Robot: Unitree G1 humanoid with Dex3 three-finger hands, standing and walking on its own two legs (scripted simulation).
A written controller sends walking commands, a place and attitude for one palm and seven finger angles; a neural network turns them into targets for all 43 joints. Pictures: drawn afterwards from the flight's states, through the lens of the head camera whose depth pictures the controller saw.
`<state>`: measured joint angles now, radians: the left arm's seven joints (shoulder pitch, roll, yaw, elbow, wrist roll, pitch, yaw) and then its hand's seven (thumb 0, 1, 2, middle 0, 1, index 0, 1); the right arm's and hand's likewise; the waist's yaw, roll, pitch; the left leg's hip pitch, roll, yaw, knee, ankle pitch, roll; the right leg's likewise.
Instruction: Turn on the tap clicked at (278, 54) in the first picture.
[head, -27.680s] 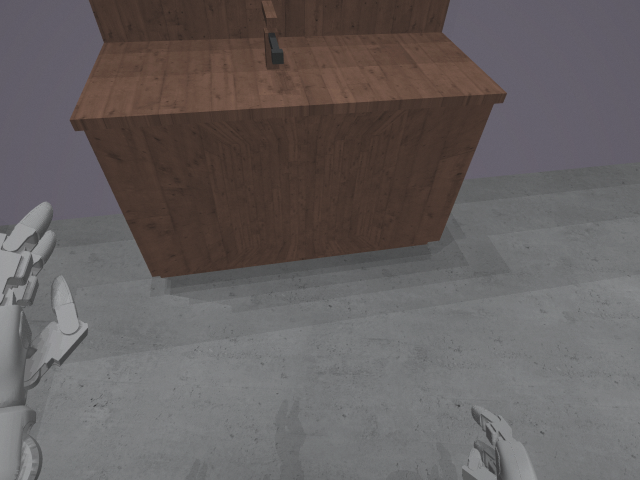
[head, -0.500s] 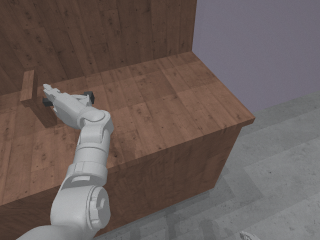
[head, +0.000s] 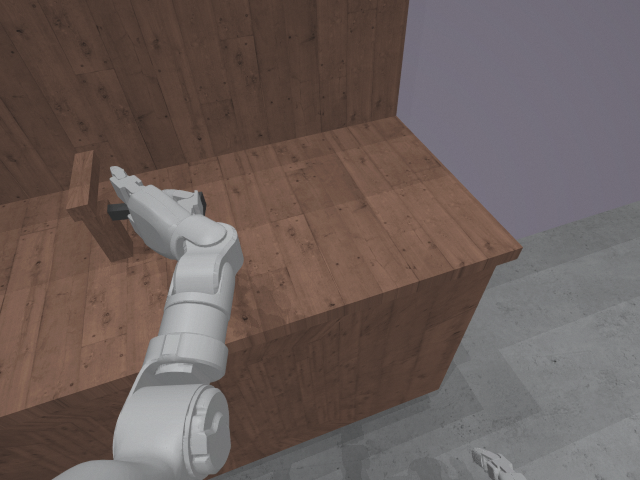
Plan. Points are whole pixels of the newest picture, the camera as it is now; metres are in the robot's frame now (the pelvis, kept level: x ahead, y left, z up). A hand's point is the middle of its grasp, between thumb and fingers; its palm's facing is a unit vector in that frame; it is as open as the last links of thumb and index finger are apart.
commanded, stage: lift the hand up off the lever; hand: left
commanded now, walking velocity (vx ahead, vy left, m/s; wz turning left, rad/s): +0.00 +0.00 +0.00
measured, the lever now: (195, 204) +0.50 +0.21 +0.08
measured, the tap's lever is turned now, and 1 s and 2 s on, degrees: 76 76 76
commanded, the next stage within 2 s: draw the hand back beside the body in 0.40 s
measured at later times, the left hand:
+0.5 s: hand (188, 199) +0.42 +0.18 +0.16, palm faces +0.81 -0.59 -0.08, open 7.8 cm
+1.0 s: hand (143, 263) +0.31 +0.20 +0.17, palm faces +0.25 -0.94 -0.24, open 7.7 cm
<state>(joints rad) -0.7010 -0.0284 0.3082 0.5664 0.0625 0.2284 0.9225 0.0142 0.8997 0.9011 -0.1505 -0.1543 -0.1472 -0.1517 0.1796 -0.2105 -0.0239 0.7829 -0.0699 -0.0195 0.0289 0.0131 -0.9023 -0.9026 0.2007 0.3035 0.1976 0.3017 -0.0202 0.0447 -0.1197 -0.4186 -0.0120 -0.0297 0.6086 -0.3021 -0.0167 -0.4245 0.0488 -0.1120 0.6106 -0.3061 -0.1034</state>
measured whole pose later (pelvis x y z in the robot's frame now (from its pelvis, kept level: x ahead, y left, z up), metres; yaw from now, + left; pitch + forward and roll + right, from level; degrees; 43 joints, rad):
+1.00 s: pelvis -0.01 +0.01 +0.02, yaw -2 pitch -5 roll +0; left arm -0.08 0.29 0.10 0.09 -0.08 -0.09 0.14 0.02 0.90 0.90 -0.17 -0.20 -0.16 -0.20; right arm 0.18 -0.27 0.00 0.68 0.03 -0.05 -0.06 0.02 -0.90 -0.90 0.20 0.30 0.20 0.30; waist 0.03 0.07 0.06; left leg -0.07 0.00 0.01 0.36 -0.20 0.00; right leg -0.08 0.07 -0.06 0.34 -0.17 -0.09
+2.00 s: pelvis +0.00 +0.04 +0.02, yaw -2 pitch -7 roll +0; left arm 0.38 0.32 0.25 -0.33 -0.08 -0.13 0.11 0.01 0.89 0.90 -0.21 -0.30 -0.20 -0.30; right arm 0.15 -0.22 0.03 0.65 0.00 -0.09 -0.04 0.02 -0.90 -0.90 0.20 0.30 0.20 0.30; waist 0.07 0.06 0.06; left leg -0.04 -0.03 0.00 0.36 -0.21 0.03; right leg -0.03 0.04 -0.07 0.32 -0.17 -0.05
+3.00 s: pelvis -0.08 +0.05 +0.00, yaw +0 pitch +1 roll -2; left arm 0.49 0.37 0.33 -0.57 -0.03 -0.16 0.15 0.01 0.89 0.90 -0.21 -0.31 -0.21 -0.30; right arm 0.17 -0.21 0.00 0.56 0.01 -0.05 -0.06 0.02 -0.90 -0.90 0.20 0.30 0.20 0.30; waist 0.00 0.02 0.07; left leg -0.44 -0.03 0.00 0.62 -0.23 0.04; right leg -0.37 0.06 -0.02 0.55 -0.19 -0.03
